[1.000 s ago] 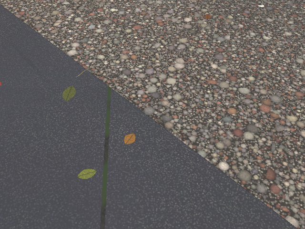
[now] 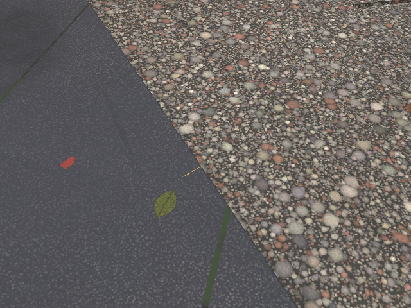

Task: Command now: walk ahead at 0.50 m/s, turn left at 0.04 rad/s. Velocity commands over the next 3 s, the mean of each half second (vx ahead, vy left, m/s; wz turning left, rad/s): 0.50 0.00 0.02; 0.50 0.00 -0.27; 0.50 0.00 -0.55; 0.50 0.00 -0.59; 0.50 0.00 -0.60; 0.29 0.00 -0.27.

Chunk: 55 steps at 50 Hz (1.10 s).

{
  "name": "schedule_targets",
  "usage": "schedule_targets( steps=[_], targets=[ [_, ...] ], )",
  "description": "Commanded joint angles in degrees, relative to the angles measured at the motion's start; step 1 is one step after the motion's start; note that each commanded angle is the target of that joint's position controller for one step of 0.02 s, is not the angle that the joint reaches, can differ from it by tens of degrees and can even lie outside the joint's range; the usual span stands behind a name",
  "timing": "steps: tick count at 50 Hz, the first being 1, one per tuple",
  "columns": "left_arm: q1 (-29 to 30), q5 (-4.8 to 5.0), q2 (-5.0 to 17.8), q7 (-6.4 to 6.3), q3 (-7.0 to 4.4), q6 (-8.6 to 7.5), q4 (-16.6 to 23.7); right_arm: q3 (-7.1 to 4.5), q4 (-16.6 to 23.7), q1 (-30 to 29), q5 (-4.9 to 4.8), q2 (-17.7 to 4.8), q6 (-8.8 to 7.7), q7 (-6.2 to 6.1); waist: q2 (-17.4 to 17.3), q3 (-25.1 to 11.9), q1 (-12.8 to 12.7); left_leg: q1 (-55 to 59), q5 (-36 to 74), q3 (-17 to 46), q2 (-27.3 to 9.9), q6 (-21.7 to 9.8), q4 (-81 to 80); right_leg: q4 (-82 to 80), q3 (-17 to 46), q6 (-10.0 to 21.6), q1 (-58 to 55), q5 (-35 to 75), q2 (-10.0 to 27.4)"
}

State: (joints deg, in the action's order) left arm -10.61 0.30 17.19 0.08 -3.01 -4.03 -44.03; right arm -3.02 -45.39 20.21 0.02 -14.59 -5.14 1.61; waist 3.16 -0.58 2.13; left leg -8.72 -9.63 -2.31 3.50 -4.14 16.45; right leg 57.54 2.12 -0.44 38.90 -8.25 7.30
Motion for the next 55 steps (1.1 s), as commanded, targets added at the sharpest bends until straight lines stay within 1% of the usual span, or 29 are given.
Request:
schedule_targets(
  steps=[1, 6, 10, 12, 13, 14, 15, 16, 17, 18, 19, 20, 22, 24, 27, 31, 36, 39, 40, 41, 42, 43, 44, 45, 46, 47, 49, 51, 55],
  targets=[
    [1.11, -0.16, 1.36, 0.15, -0.25, -0.38, 3.41, -1.71, 2.91, -2.28, -0.23, -7.86, -0.94, -0.89, -6.43, 1.86, -1.70, 0.15, 14.34, 9.11, -14.51, -9.29, -8.60, -8.51, 0.72, -0.32, 2.08, 9.14, 0.67],
    [10.68, 0.50, 0.64, 1.60, 0.33, -1.17, 6.42, -1.97, -0.06, 2.56, -0.88, -9.91, -0.13, -1.46, -6.35, 4.19, 2.09, 4.69, 9.84, 7.90, -15.63, -8.08, -7.83, -21.42, -1.09, 0.58, 0.66, 14.07, -1.76],
    [13.69, 0.69, 1.53, 2.96, 0.26, -1.79, 8.67, -2.23, -2.06, 4.03, -1.22, -10.64, 0.92, -1.85, -7.07, 4.91, 2.00, 11.00, 12.63, 8.98, -18.46, -6.81, -3.76, -26.24, -1.22, 2.99, 0.47, 7.56, -2.95],
    [10.51, 0.55, 2.89, 3.14, -0.27, -2.02, 8.20, -2.44, -2.39, 2.99, -1.24, -11.41, 1.43, -2.02, -8.15, 2.72, -0.20, 12.30, 21.90, 8.58, -18.34, -5.58, 0.45, -27.84, -2.97, 4.63, -6.12, 3.69, -4.91],
    [5.15, 0.33, 4.16, 2.87, -1.09, -2.04, 6.77, -2.41, -2.32, 1.77, -1.22, -11.64, 1.73, -2.09, -8.11, -0.55, -3.45, 11.59, 31.41, 6.79, -16.48, -4.49, 6.82, -29.46, -4.94, 5.92, -14.28, 3.87, -6.98],
    [-4.14, 0.13, 6.99, 2.28, -2.48, -1.98, 4.09, -1.84, -2.00, 1.61, -0.83, -10.32, 1.89, -2.22, -6.74, -6.79, -7.35, 6.90, 33.79, 4.33, -13.29, -2.79, 18.13, -28.71, -4.35, 7.84, -28.15, 6.03, -6.50],
    [-13.98, -0.54, 12.34, 1.67, -3.74, -1.73, 2.70, -0.42, -0.50, 4.20, 0.78, -6.71, 1.39, -2.25, 2.72, -16.53, -9.13, -8.45, 14.81, 1.42, -8.51, -0.16, 38.70, -26.16, 10.92, 12.97, -48.46, 9.74, 6.62],
    [-15.91, -0.44, 13.48, 2.12, -3.79, -1.55, 1.62, 1.18, -0.98, 10.49, -0.23, -1.10, 0.11, -1.61, 15.74, -22.94, -6.34, -27.63, -22.78, 5.54, 0.51, 2.36, 53.98, -35.91, 37.21, 20.08, -62.32, -4.49, 15.60],
    [-14.90, 0.17, 8.32, 2.04, -2.50, -1.55, 2.01, -0.38, -1.16, 5.35, -1.71, -7.89, -0.79, -1.25, 8.42, -18.11, -8.34, -33.96, -22.53, 10.41, -2.91, 1.57, 59.57, -39.46, 37.23, 17.51, -58.98, -11.95, 14.12],
    [-10.21, 0.36, 6.72, 1.83, -1.85, -1.49, 2.64, -0.93, 0.80, -0.70, -2.48, -9.70, -1.19, -1.12, 4.61, -9.77, -7.55, -36.42, -16.94, 8.39, -5.72, 0.98, 59.00, -40.41, 28.98, 15.23, -50.70, -9.47, 12.47],
    [-6.27, 0.05, 5.64, 1.89, -1.37, -1.41, 3.22, -0.80, 1.27, -3.47, -1.82, -8.88, -1.14, -1.41, -0.23, -5.40, -5.73, -34.20, -11.92, 7.03, -8.28, 1.22, 56.28, -41.79, 22.85, 14.37, -42.26, -3.19, 10.31],
    [-3.81, -0.42, 4.45, 2.06, -1.10, -1.54, 3.45, -1.01, 1.41, -3.97, -0.96, -8.12, -0.80, -1.59, -0.44, -2.81, -3.83, -31.40, -8.77, 6.91, -10.01, 1.55, 52.83, -43.51, 18.58, 14.05, -36.00, 1.37, 8.22],
    [-2.36, -0.74, 3.27, 2.29, -0.85, -2.22, 3.16, -0.98, 0.46, -1.33, -0.94, -6.19, 0.47, -1.73, 1.60, -2.40, -1.35, -26.02, -5.73, 6.93, -11.38, 2.11, 49.68, -46.94, 13.69, 14.07, -30.40, 4.35, 5.74],
    [-3.06, -0.49, 4.25, 2.14, -1.15, -2.80, 2.12, -0.92, 0.53, -1.88, -0.70, -5.24, 1.32, -1.99, 1.07, -1.03, -0.72, -26.76, -3.33, 6.33, -11.65, 3.02, 46.70, -48.94, 10.25, 14.82, -28.40, 8.11, 5.31],
    [-5.68, -0.39, 5.60, 1.27, -1.56, -2.45, 0.43, -0.84, 2.29, -7.90, -0.10, -4.81, 1.36, -2.14, -0.29, 1.15, -2.01, -31.55, 4.56, 6.14, -12.08, 4.32, 38.15, -50.48, 7.08, 14.61, -30.03, 11.00, 4.94],
    [-9.14, 0.36, 6.40, 0.52, -1.68, -1.63, -1.39, -0.32, 4.25, -15.96, -0.12, -3.44, 0.50, -1.47, -0.28, 2.90, -4.78, -29.53, 14.13, 4.70, -10.13, 4.55, 24.07, -50.59, 3.85, 12.63, -30.95, 9.68, 2.89],
    [-12.99, 1.05, 7.50, -0.09, -2.06, -0.30, -3.56, -0.19, 6.80, -23.50, -0.82, -4.12, -0.92, 0.03, 0.42, 4.49, -6.64, -26.57, 12.53, 4.63, -7.27, 4.62, 14.22, -46.46, 7.07, 12.45, -35.12, 6.60, 4.98],
    [-11.64, 1.13, 8.54, -0.64, -2.62, 0.49, -3.68, -1.04, 6.14, -20.06, -0.92, -6.70, -1.85, 0.37, 2.37, 2.71, -3.57, -19.00, 7.12, 4.65, -5.95, 3.22, 10.76, -41.64, 10.17, 10.84, -36.74, 8.60, 6.29],
    [-10.65, 1.10, 8.21, -0.71, -2.50, 0.71, -3.46, -1.82, 4.69, -15.07, -0.82, -7.98, -2.04, 0.09, 2.33, 0.23, -0.70, -11.67, 5.89, 3.45, -4.91, 2.14, 8.89, -36.66, 9.35, 9.70, -35.80, 13.59, 4.55],
    [-10.49, 0.57, 5.93, -0.65, -1.68, 0.69, -2.99, -3.11, 2.53, -6.63, -0.33, -10.90, -2.24, -0.48, 0.83, -6.16, 2.85, 1.67, 6.59, 5.11, -7.40, -0.05, 10.09, -25.79, 6.93, 7.82, -31.35, 14.56, 0.90],
    [-10.46, -0.96, 1.78, -0.68, -0.26, 0.60, -0.99, -4.18, 1.50, 3.47, 0.34, -15.40, -1.98, -1.14, -8.08, -15.96, 6.09, 18.25, 5.88, 17.47, -19.40, -3.24, 11.35, -6.62, 2.75, 5.26, -20.14, -1.78, -4.49],
    [-17.63, 1.12, -2.05, -0.49, 0.63, -0.53, 0.41, -4.53, 0.54, 4.27, 0.80, -17.46, -1.37, -0.78, -25.10, -20.55, 1.72, 30.87, -7.21, 41.99, -28.67, -10.91, 3.60, 9.02, 2.56, 3.08, -0.32, -26.40, -10.74],
    [-14.96, 2.32, 4.72, -0.62, -0.88, -0.79, -0.88, -2.98, 1.64, 1.82, 0.28, -10.94, -1.36, -0.72, -16.47, -14.90, 3.30, 26.08, -14.18, 40.38, -26.85, -9.12, 0.97, 15.43, 7.06, 3.00, 4.88, -24.24, -7.09],
    [-10.43, 2.50, 6.85, -0.61, -1.69, -0.68, 0.18, -2.10, 2.00, -1.42, -0.15, -8.00, -1.36, -0.87, -12.31, -8.28, 3.12, 19.07, -12.44, 30.89, -25.14, -6.77, 0.35, 15.74, 6.06, 3.29, 6.25, -18.59, -4.91],
    [-8.86, 2.08, 5.84, -0.78, -1.73, -0.33, 0.26, -1.63, 2.09, -5.05, 0.07, -6.87, -1.35, -0.76, -8.37, -5.11, 1.22, 12.09, -6.53, 24.82, -22.73, -5.67, -1.14, 14.24, 5.11, 2.83, 3.50, -13.90, -2.62],
    [-7.97, 1.45, 5.16, -0.75, -2.03, 0.15, 0.53, -1.31, 1.87, -7.50, 0.23, -5.33, -1.31, -0.67, -8.59, -2.20, -0.07, 7.13, -2.43, 19.80, -20.62, -5.28, -2.95, 11.52, 5.06, 2.47, 1.92, -10.83, -1.24],
    [-8.89, 1.69, 3.14, -0.31, -2.12, 1.44, 0.84, -1.40, 1.21, -9.27, 0.64, -4.97, -1.75, -0.82, -10.17, -0.63, -1.98, 1.72, 2.59, 13.07, -18.95, -5.26, -6.11, 9.51, 4.36, 1.93, -2.26, -7.61, 0.36],
    [-7.20, 1.56, 2.09, -0.31, -2.10, 2.41, 2.13, -1.96, 0.29, -9.26, 0.66, -6.33, -2.24, -1.06, -8.46, 0.95, -2.43, 0.45, 7.09, 8.71, -19.10, -6.11, -7.93, 7.47, 4.27, 1.39, -0.67, -4.72, 0.79],
    [-2.68, 1.01, 1.13, 0.39, -1.90, 2.25, 4.20, -2.75, -1.12, -8.20, 0.91, -8.54, -1.99, -1.93, -6.57, 2.10, -1.66, 1.81, 13.11, 0.34, -17.86, -6.10, -8.70, -4.46, 3.06, 0.66, 0.26, 6.81, 0.21]
  ],
)
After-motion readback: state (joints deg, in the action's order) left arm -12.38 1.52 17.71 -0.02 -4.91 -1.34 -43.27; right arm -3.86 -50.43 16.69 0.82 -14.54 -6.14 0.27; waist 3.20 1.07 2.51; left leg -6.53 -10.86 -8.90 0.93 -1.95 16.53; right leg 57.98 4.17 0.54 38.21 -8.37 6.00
